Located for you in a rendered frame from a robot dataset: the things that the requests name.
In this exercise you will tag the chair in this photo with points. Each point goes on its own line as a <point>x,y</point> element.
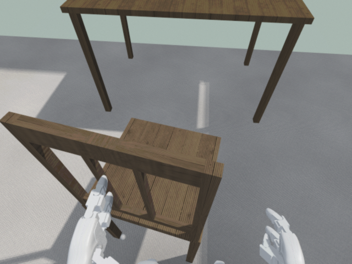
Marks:
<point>161,177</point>

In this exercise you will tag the right robot hand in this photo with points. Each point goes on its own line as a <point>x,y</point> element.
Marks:
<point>287,249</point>

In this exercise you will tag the left robot hand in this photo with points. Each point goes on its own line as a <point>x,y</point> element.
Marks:
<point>90,229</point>

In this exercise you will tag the table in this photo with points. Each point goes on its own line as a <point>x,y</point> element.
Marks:
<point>293,12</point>

